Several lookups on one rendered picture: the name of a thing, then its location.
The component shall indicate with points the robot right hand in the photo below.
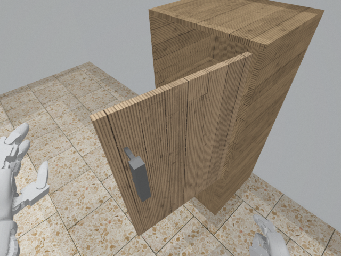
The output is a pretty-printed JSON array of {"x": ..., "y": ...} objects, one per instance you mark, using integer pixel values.
[{"x": 271, "y": 245}]

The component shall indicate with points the robot left forearm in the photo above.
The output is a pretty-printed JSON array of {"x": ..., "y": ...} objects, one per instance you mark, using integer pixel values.
[{"x": 8, "y": 243}]

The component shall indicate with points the cupboard door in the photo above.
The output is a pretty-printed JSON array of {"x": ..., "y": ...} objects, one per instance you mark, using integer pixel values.
[{"x": 181, "y": 131}]

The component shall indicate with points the handle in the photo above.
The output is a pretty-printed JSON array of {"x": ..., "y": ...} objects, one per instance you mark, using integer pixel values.
[{"x": 139, "y": 174}]

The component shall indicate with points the robot left hand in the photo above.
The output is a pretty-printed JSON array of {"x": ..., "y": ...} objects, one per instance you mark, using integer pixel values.
[{"x": 12, "y": 152}]

